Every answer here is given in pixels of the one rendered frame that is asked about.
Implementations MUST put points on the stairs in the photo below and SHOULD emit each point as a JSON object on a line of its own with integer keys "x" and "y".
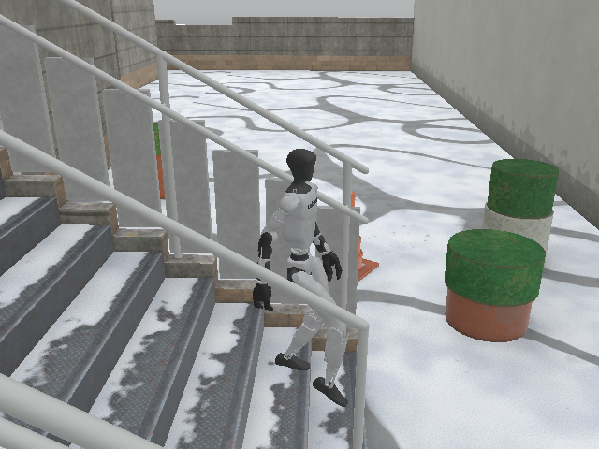
{"x": 108, "y": 333}

